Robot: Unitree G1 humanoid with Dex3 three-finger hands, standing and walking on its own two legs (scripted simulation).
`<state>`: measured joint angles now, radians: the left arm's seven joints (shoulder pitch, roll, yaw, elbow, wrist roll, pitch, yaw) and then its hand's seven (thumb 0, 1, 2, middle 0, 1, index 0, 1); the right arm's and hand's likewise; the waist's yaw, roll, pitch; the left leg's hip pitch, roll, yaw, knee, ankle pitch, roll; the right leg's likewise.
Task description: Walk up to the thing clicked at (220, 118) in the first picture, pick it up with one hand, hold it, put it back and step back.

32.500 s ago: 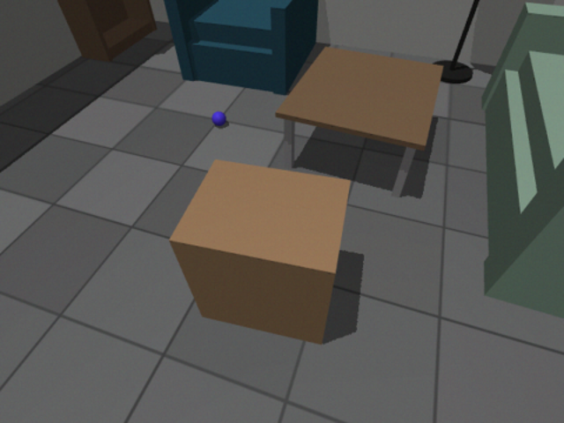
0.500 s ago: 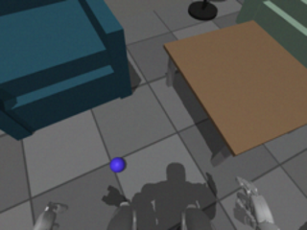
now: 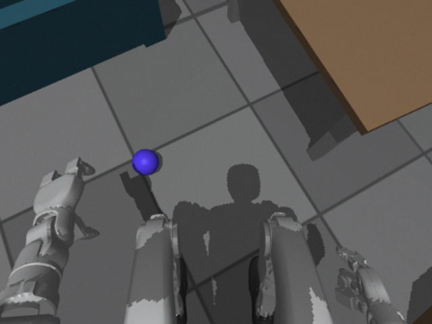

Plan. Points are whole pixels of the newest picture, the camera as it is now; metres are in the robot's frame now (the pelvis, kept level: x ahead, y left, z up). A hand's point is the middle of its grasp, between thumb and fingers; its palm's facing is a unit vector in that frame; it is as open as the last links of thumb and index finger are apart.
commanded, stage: rise first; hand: left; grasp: from above
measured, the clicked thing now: (145, 162) +0.51 +0.24 -0.43
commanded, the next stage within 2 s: none
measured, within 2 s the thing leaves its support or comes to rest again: neither
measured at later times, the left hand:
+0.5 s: hand (104, 182) +0.40 +0.29 -0.25, palm faces -0.48 -0.11 -0.87, open 14.1 cm
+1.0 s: hand (117, 171) +0.44 +0.28 -0.29, palm faces -0.46 -0.04 -0.89, open 14.0 cm
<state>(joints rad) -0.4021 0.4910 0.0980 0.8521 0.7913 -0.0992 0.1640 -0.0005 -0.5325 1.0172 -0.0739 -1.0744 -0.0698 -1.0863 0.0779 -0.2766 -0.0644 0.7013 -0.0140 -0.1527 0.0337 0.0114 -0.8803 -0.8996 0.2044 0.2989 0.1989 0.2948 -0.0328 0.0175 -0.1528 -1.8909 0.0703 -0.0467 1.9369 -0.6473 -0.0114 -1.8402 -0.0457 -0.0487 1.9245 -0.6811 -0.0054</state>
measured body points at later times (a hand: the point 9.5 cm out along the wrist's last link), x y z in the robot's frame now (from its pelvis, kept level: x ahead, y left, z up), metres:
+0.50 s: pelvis -0.02 +0.01 -0.09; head +0.20 +0.06 +0.30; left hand +0.43 +0.29 -0.20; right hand +0.05 -0.28 -0.20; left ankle +0.08 +0.13 -0.44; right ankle +0.07 -0.12 -0.44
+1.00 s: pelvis -0.01 +0.01 -0.13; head +0.23 +0.05 +0.25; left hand +0.46 +0.28 -0.24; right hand +0.03 -0.27 -0.24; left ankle +0.08 +0.13 -0.44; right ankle +0.07 -0.12 -0.44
